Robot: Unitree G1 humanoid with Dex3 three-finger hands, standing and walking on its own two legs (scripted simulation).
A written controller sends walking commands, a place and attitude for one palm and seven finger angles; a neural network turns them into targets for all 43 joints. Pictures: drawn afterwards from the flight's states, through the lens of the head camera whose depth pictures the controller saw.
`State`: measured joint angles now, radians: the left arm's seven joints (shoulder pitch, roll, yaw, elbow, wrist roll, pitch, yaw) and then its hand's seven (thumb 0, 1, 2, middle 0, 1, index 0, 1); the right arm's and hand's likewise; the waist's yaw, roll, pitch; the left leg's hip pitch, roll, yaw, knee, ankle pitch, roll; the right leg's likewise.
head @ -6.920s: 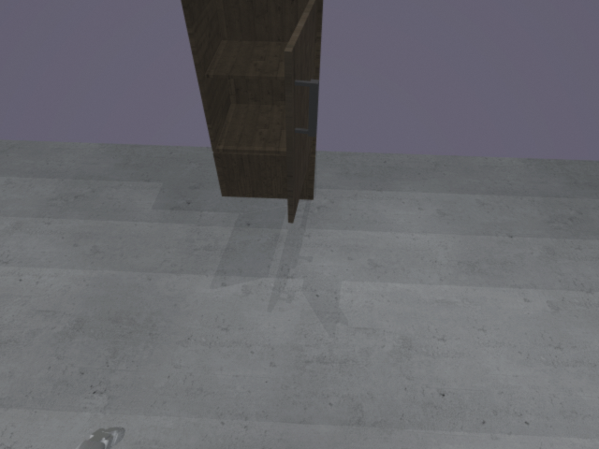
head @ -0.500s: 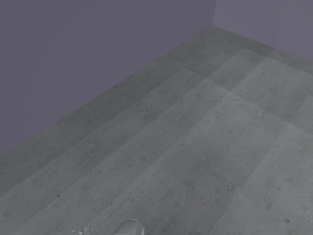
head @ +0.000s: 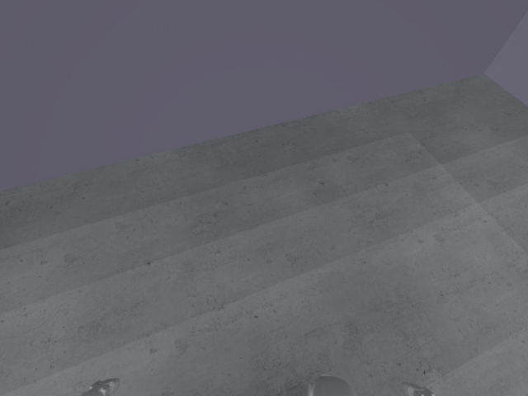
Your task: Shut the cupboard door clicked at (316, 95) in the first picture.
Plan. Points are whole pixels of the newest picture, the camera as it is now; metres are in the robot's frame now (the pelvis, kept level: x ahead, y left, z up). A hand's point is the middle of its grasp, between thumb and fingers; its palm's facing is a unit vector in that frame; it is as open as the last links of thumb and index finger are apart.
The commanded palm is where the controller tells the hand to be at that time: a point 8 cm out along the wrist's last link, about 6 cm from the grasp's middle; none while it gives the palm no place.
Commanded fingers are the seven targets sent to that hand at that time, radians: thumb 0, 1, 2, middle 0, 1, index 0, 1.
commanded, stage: walk to a spot facing it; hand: left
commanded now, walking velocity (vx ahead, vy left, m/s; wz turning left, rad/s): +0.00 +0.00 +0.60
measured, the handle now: out of the picture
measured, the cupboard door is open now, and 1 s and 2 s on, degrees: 83 83 83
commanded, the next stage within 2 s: none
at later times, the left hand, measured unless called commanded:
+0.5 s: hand out of the picture +0.03 +0.16 -0.14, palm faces +0.30 -0.90 -0.30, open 7.4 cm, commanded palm none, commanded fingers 0.00 0.90 0.90 -0.20 -0.30 -0.20 -0.30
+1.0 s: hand out of the picture -0.03 +0.26 -0.17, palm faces +0.60 -0.77 -0.21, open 7.4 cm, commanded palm none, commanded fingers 0.00 0.90 0.90 -0.20 -0.30 -0.20 -0.30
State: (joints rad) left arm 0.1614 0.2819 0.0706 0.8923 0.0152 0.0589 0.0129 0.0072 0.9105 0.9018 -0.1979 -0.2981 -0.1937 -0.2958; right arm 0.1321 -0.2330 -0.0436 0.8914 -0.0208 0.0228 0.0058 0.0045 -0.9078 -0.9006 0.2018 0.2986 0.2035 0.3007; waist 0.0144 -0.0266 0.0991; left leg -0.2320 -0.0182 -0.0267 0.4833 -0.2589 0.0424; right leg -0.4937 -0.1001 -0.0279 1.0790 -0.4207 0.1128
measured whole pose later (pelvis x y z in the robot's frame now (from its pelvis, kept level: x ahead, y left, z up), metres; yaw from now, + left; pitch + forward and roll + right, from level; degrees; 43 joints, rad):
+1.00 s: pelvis +0.05 +0.05 +0.00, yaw +36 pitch -1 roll -1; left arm 0.21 0.27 0.06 0.96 0.03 0.01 -0.03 0.01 0.91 0.90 -0.20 -0.30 -0.19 -0.30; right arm 0.29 -0.19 -0.02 0.97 -0.02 -0.04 0.01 0.00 -0.91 -0.90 0.20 0.30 0.20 0.30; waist 0.01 -0.04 0.04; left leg -0.05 -0.03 0.00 0.35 -0.29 0.06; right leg -0.59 -0.15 -0.05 1.10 -0.25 0.11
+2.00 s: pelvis +0.31 +0.35 +0.00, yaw +56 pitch -2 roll -1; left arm 0.25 0.19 0.06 1.06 0.03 -0.01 0.00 0.01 0.91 0.90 -0.20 -0.30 -0.19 -0.30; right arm 0.23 -0.18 -0.05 1.02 -0.01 -0.09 -0.02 -0.03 -0.96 -0.90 0.20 0.30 0.21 0.30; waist 0.03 -0.03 0.04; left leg -0.12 -0.02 0.15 0.36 -0.22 0.10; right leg -0.56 -0.15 -0.07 1.15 -0.23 0.05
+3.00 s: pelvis +0.49 +0.53 -0.01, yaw +71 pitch -1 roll -1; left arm 0.22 0.23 0.07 0.99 0.02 0.06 0.02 0.01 0.91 0.90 -0.20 -0.30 -0.20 -0.30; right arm 0.12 -0.21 -0.05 0.92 -0.03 0.01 0.00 0.00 -0.91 -0.90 0.20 0.30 0.20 0.30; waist 0.02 -0.03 0.09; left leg -0.32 0.03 0.09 0.59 -0.25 0.04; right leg -0.43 -0.11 -0.13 1.08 -0.51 0.07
